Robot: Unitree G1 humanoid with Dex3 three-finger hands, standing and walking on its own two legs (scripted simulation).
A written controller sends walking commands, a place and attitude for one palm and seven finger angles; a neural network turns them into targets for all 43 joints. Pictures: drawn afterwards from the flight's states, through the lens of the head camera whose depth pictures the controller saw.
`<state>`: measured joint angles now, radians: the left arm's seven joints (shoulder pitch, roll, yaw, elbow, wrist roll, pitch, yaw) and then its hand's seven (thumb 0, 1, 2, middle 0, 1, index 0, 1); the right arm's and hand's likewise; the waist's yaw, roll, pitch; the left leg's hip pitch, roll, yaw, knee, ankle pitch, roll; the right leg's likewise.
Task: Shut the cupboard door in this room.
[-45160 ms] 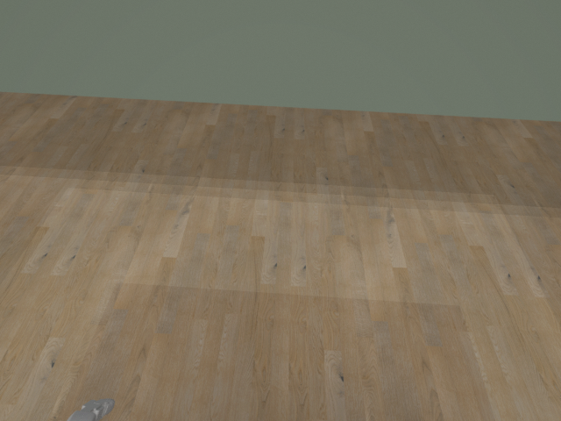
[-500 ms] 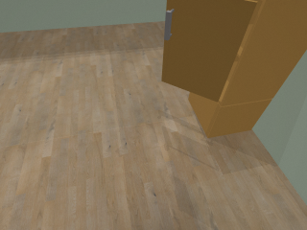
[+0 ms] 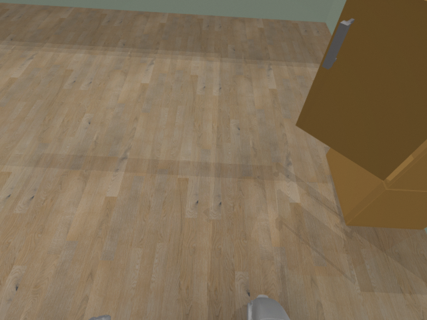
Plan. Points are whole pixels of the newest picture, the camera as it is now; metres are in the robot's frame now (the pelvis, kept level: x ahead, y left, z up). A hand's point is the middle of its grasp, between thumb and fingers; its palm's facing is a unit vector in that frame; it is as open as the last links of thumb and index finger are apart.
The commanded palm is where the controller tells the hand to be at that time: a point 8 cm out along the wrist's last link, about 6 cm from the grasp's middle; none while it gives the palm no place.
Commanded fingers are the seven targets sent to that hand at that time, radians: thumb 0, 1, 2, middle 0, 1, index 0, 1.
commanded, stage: walk to a spot facing it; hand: left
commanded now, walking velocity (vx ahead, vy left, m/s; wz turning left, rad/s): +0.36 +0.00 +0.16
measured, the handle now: (338, 44) +0.91 -0.38 +0.05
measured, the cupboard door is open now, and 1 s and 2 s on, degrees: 47 47 47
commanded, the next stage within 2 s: turn to face it in 0.20 s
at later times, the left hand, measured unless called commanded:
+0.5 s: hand (154, 284) +0.22 +0.14 -0.17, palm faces +0.15 -0.96 -0.23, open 7.2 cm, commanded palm none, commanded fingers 0.00 0.90 0.90 -0.20 -0.30 -0.20 -0.30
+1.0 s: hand (160, 208) +0.40 +0.15 -0.17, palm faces -0.14 -0.94 -0.30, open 7.3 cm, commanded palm none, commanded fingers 0.00 0.90 0.90 -0.20 -0.30 -0.20 -0.30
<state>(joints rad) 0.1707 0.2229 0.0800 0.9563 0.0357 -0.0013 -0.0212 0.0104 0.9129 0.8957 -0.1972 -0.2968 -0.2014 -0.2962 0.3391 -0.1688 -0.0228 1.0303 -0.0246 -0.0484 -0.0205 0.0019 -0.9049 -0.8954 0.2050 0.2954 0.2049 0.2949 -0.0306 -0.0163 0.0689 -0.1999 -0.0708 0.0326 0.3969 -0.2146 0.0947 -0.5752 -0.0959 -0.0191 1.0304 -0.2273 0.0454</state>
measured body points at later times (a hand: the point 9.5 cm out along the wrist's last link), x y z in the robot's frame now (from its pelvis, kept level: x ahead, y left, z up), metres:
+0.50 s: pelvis +0.20 -0.05 +0.00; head +0.26 -0.04 +0.44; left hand +0.21 +0.19 -0.16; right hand +0.27 -0.28 -0.16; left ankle +0.22 +0.08 -0.71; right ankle +0.23 -0.15 -0.74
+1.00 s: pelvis +0.28 -0.05 -0.02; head +0.32 -0.08 +0.43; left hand +0.41 +0.20 -0.15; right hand +0.31 -0.32 -0.17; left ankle +0.27 +0.08 -0.70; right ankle +0.28 -0.15 -0.74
